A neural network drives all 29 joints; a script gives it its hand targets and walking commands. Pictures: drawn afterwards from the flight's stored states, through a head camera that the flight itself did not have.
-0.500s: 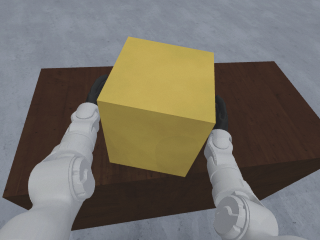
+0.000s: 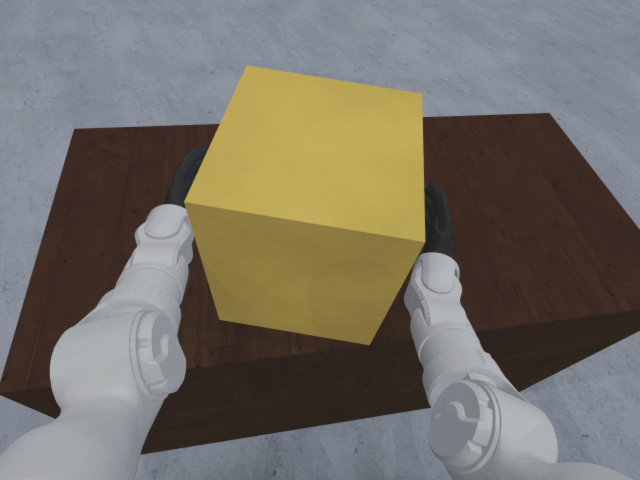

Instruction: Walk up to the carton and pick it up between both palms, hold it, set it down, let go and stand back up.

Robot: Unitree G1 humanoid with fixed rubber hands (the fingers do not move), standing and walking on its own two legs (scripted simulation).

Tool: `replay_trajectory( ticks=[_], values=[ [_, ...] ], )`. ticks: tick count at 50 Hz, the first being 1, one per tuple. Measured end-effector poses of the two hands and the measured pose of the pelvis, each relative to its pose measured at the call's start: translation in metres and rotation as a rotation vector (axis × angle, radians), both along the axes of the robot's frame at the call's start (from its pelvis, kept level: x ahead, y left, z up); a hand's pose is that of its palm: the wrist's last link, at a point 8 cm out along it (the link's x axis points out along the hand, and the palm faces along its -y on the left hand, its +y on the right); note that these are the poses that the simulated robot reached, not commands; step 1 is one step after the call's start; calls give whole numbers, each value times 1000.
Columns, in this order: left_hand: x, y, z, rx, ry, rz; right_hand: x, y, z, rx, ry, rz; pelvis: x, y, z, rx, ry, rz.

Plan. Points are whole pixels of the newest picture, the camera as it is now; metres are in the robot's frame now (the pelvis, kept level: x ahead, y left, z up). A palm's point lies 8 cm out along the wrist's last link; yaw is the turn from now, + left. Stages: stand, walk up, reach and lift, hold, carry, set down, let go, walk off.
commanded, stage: set down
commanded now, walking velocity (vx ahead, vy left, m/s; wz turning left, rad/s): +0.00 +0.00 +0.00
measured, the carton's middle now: (312, 215) +0.46 +0.00 +0.02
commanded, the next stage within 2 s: none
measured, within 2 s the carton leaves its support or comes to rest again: neither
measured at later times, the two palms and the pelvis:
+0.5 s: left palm (184, 204) +0.45 +0.17 +0.06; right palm (430, 248) +0.38 -0.15 +0.04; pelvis -0.01 +0.01 +0.00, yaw +0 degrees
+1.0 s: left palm (163, 214) +0.46 +0.20 +0.03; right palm (447, 245) +0.39 -0.18 +0.04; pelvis -0.02 +0.01 -0.03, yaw -1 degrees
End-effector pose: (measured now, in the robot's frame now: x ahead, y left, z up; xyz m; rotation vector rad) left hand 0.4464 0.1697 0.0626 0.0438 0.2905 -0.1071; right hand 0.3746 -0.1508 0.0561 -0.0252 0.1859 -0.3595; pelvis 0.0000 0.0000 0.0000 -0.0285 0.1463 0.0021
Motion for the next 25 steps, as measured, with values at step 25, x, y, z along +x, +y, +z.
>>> replay_trajectory(
  ticks=[25],
  values=[
    [8,1,-8,11,1,-14,5,1,-12,1,52,-4,-7,8,-5,-10,59,-1]
  ],
)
